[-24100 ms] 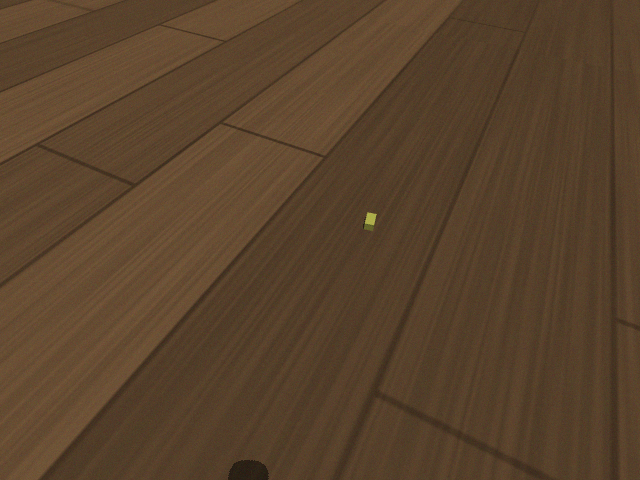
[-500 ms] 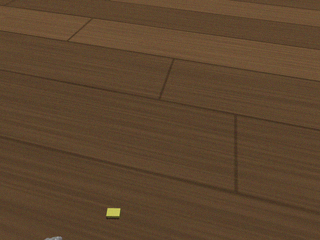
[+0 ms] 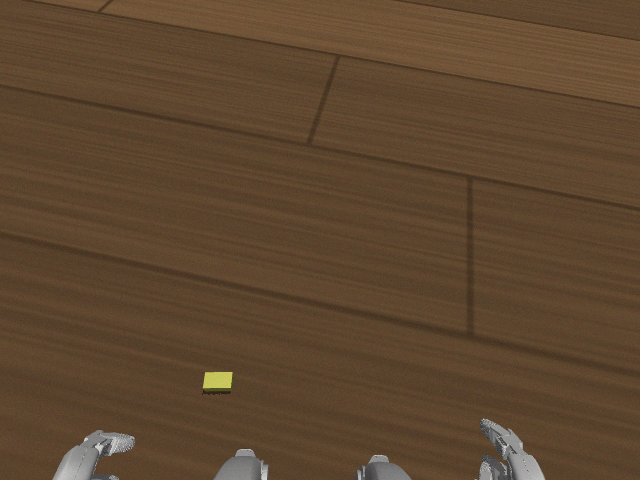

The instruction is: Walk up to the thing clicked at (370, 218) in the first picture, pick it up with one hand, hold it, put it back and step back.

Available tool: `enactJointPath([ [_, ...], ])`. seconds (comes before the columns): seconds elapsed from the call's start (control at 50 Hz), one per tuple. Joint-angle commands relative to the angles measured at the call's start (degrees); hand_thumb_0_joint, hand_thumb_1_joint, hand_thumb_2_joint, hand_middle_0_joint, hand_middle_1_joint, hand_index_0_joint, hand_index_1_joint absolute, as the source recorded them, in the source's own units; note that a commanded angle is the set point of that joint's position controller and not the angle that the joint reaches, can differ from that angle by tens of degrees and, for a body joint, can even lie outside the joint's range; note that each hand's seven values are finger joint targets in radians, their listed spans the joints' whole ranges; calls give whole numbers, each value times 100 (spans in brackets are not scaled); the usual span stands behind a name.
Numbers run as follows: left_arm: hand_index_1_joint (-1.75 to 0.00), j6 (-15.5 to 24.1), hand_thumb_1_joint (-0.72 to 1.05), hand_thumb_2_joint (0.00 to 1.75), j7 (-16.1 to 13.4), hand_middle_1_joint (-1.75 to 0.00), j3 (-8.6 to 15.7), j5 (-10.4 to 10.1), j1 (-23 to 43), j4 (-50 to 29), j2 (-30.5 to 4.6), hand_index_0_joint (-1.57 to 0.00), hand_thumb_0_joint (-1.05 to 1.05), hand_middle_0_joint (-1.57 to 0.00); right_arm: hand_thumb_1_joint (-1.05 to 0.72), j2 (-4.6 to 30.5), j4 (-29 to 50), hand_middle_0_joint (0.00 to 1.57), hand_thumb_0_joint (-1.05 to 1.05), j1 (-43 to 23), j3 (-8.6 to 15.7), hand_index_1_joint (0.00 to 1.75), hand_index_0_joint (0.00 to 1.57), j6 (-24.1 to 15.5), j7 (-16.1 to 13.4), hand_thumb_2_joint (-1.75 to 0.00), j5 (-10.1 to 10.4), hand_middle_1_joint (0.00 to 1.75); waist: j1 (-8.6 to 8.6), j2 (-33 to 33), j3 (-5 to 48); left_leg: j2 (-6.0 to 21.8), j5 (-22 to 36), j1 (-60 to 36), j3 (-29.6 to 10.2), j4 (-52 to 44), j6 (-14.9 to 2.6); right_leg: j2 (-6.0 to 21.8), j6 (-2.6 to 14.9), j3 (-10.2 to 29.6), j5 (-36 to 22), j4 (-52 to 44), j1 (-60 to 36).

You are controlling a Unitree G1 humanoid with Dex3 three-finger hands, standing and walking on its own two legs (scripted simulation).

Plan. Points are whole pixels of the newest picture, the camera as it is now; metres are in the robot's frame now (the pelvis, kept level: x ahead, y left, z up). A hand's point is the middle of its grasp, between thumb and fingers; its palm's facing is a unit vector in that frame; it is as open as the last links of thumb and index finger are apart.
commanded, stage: rise first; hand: left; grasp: from above
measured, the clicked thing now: (218, 381) +0.42 +0.25 -0.68
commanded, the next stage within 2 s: none
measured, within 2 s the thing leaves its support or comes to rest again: neither
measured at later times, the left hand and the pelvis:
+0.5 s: hand (155, 435) +0.23 +0.28 -0.34, palm faces -0.43 -0.49 -0.75, open 12.1 cm; pelvis -0.05 -0.01 -0.19, yaw -1 degrees
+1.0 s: hand (170, 410) +0.30 +0.31 -0.48, palm faces -0.49 -0.14 -0.86, open 12.4 cm; pelvis -0.09 +0.00 -0.33, yaw -5 degrees
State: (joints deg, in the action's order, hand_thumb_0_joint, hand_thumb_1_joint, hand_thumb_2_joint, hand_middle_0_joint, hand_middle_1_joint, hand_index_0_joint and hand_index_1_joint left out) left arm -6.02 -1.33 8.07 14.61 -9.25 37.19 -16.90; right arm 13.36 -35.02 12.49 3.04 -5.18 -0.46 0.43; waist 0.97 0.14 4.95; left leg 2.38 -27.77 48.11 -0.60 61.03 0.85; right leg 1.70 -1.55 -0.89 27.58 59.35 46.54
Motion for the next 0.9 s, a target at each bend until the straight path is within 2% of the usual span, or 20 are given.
enactJointPath([
  [0.0,-73,2,-30,72,-104,-70,380,181,-9,-1288,-1144,-41,0,-44,-94,881,769,20,0,-35,319,30,20,-341,-33,-91,-8,30,55,377,1401,-85,1118,-570,-53,-559,-64,-197,244,-162,-919,-324,-105],
  [0.04,-71,29,-28,70,-106,-69,214,363,366,-1320,-1072,-43,0,-46,-94,895,875,20,0,-155,309,30,20,-418,-41,-91,-17,30,198,379,1240,-84,729,-183,-79,-292,-77,-191,244,-145,-647,-67,398],
  [0.06,-71,43,-28,70,-106,-69,261,461,372,-991,-1106,-44,0,-46,-95,882,712,20,0,-107,295,30,20,-431,-36,-91,-36,30,215,322,1188,-83,557,113,-99,-85,-87,-178,244,-143,-489,142,683],
  [0.14,-72,434,-27,71,-185,-70,287,1024,978,-751,-1302,-43,0,-44,-94,974,796,20,0,-285,309,30,20,-613,42,-91,-65,30,145,446,1647,-116,398,900,-135,788,-62,-148,266,-139,-286,1140,1684],
  [0.16,-71,555,-26,70,-214,-70,175,1188,1023,-571,-1218,-43,0,-45,-94,1005,723,20,0,-274,322,30,20,-650,65,-91,-66,30,163,468,1764,-132,410,1107,-163,992,-51,-157,267,-150,-302,1395,1906],
  [0.18,-72,715,-25,70,-252,-70,232,1315,1218,-686,-1375,-43,0,-45,-93,1038,766,20,0,-345,341,30,20,-691,81,-91,-48,30,141,454,2036,-143,418,1248,-173,1201,-56,-159,271,-147,-302,1599,2111],
  [0.24,-71,1023,-22,68,-408,-70,313,1668,1283,-667,-1635,-45,0,-46,-93,1119,685,20,0,-357,386,30,20,-737,125,-91,-25,30,11,544,2680,-174,659,1496,-163,1718,-52,-139,290,-125,-472,2144,2485],
  [0.26,-74,1061,-23,70,-424,-73,145,1776,1268,-692,-1530,-44,0,-44,-93,1143,660,20,0,-376,419,30,20,-740,142,-91,-18,30,42,693,2918,-167,892,1461,-193,1905,-43,-141,307,-133,-622,2372,2728],
  [0.3,-74,1106,-24,71,-518,-73,419,1975,1552,-439,-1924,-43,0,-44,-94,1208,521,20,0,-372,447,30,20,-694,173,-91,-21,30,-42,587,3156,-174,1264,1741,-173,2338,-83,-157,310,-151,-855,2688,2961],
  [0.34,-76,1160,-26,72,-577,-75,482,2206,1878,-286,-2113,-40,0,-40,-93,1229,403,20,0,-374,476,30,20,-632,225,-91,-46,30,-60,592,3378,-192,1473,2066,-130,2742,-116,-164,309,-140,-1009,2988,3198],
  [0.38,-77,1228,-25,73,-583,-77,397,2387,2191,-229,-2095,-39,0,-39,-93,1211,342,20,0,-335,522,30,20,-570,279,-91,-64,30,-40,493,3509,-208,1221,2507,-101,3051,-145,-165,296,-137,-868,3169,3386],
  [0.42,-76,1305,-23,71,-626,-76,554,2633,2492,-26,-2449,-40,0,-40,-93,1250,250,20,0,-300,527,30,20,-516,309,-91,-94,30,-94,420,3657,-215,1016,2889,-45,3391,-174,-172,279,-132,-769,3360,3455],
  [0.44,-76,1353,-22,71,-625,-76,486,2737,2686,194,-2386,-40,0,-40,-93,1254,214,20,0,-276,537,30,20,-475,338,-91,-114,30,-15,185,3636,-222,804,3249,-26,3600,-210,-188,262,-130,-651,3434,3559],
  [0.56,-71,1831,-20,70,-697,-71,578,3401,3915,437,-3017,-44,0,-45,-94,1279,18,20,0,-147,545,30,20,-342,392,-91,-184,30,-47,31,4081,-230,164,4173,85,4405,-247,-221,224,-110,-145,3944,3885],
  [0.64,-71,2085,-19,69,-839,-71,661,3774,4460,673,-3394,-44,0,-44,-94,1357,-117,20,0,-50,565,30,20,-240,410,-91,-241,30,-68,323,4103,-212,-180,4291,29,4612,-213,-246,273,-263,288,4322,4501],
  [0.66,-72,2136,-20,71,-875,-72,612,3872,4593,776,-3374,-42,0,-41,-93,1388,-163,20,0,18,570,30,20,-214,415,-91,-259,30,14,475,4029,-211,-324,4333,8,4658,-207,-251,282,-308,416,4415,4733],
  [0.72,-74,2226,-21,74,-1040,-75,566,4071,4753,1061,-3410,-37,0,-36,-90,1353,-386,20,0,164,529,30,20,-65,451,-90,-307,30,38,574,3949,-216,-565,4422,-52,4752,-211,-270,305,-405,645,4638,5044],
  [0.78,-75,2353,-24,79,-1224,-75,613,4315,5345,1046,-3755,-31,0,-31,-88,1441,-420,20,0,159,501,30,20,59,482,-90,-354,30,125,946,3826,-208,-735,4490,-174,4853,-195,-263,332,-507,753,4961,5492],
  [0.82,-75,2328,-25,80,-1355,-75,586,4495,5168,1660,-3689,-31,0,-30,-89,1408,-450,20,0,146,445,30,20,149,500,-90,-390,30,187,718,3720,-223,-789,4631,-194,4984,-223,-285,334,-545,814,5026,5643],
  [0.88,-72,2423,-24,79,-1492,-71,426,4675,5597,1766,-3721,-32,0,-32,-89,1476,-501,20,0,136,427,30,20,223,535,-90,-460,30,275,940,3398,-233,-1000,4785,-262,5049,-211,-263,347,-604,931,5227,6026],
])
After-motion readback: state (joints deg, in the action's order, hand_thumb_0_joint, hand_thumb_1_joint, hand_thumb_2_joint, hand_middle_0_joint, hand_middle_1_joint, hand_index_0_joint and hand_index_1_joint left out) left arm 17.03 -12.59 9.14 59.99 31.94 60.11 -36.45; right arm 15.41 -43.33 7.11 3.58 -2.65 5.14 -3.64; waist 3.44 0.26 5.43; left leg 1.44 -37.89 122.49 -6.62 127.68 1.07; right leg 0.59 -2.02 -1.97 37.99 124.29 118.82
